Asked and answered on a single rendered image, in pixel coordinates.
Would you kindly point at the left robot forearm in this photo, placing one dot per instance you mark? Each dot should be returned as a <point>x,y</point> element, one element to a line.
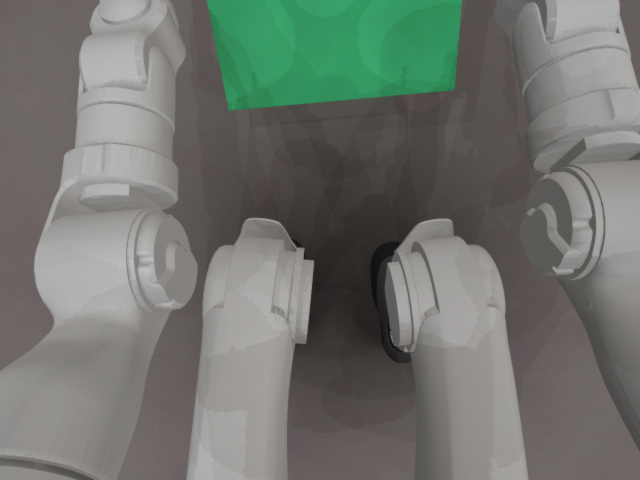
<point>125,113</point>

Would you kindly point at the right robot forearm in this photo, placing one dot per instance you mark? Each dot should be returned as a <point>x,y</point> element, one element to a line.
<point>576,77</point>

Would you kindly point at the right robot shin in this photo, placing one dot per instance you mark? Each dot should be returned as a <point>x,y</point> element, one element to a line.
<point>489,274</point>

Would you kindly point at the robot shin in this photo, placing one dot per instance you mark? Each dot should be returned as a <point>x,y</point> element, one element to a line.
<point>489,274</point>
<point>218,271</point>

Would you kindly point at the robot right upper arm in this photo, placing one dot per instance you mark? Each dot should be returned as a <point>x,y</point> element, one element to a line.
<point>582,225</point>

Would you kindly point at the carton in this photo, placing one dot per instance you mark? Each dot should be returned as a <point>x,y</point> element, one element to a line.
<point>288,52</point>

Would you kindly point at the robot left upper arm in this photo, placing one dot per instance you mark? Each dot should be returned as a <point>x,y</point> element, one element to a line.
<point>69,406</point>

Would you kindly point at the left robot shin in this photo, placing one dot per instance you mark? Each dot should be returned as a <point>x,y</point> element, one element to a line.
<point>218,271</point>

